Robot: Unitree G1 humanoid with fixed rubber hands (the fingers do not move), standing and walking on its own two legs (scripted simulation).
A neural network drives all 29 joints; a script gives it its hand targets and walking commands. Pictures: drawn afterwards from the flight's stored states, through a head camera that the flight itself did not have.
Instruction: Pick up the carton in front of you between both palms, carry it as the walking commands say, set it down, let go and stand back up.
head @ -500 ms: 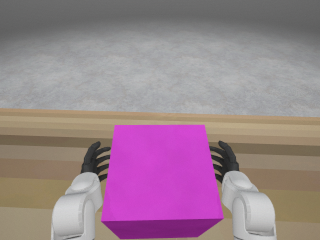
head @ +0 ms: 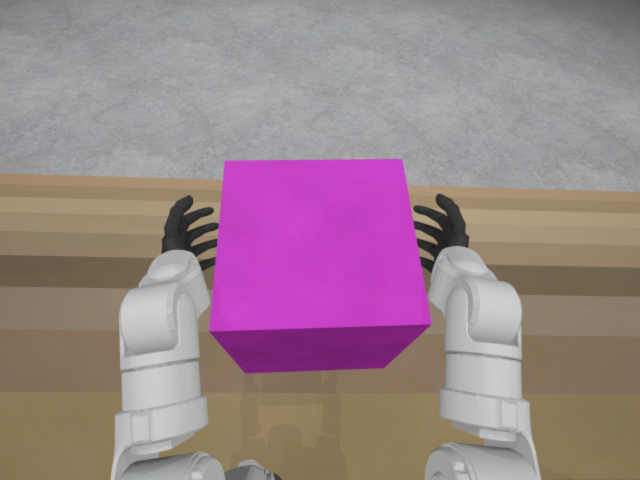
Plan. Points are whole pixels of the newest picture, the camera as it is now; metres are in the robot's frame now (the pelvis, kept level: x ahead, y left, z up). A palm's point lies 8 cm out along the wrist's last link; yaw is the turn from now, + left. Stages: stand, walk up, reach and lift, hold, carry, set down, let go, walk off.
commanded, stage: carry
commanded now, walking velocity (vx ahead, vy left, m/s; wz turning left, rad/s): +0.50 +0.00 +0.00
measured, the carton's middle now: (314, 278) +0.36 -0.01 +0.02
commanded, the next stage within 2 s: none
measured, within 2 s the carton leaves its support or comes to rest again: neither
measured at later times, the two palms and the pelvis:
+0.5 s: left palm (214, 148) +0.65 +0.15 +0.01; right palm (382, 144) +0.67 -0.17 -0.01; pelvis +0.34 -0.03 -0.15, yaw +1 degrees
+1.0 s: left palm (255, 139) +1.02 +0.11 -0.27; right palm (363, 142) +0.99 -0.21 -0.25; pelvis +0.68 -0.01 -0.32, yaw -1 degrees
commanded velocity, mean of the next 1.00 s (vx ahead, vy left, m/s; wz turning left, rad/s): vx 0.50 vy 0.00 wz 0.00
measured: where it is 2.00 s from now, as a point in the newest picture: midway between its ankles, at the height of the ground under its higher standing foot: (298, 261)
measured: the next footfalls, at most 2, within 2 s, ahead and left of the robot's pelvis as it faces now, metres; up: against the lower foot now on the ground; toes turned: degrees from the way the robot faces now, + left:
right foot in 0.40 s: +0.36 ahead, -0.06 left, -0.15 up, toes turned +0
left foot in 0.84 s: +0.70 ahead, +0.03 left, -0.31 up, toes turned +0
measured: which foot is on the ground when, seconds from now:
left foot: down 0.00-0.42, up 0.44-0.82, down 0.84-1.00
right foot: up 0.00-0.38, down 0.40-0.86, up 0.88-1.00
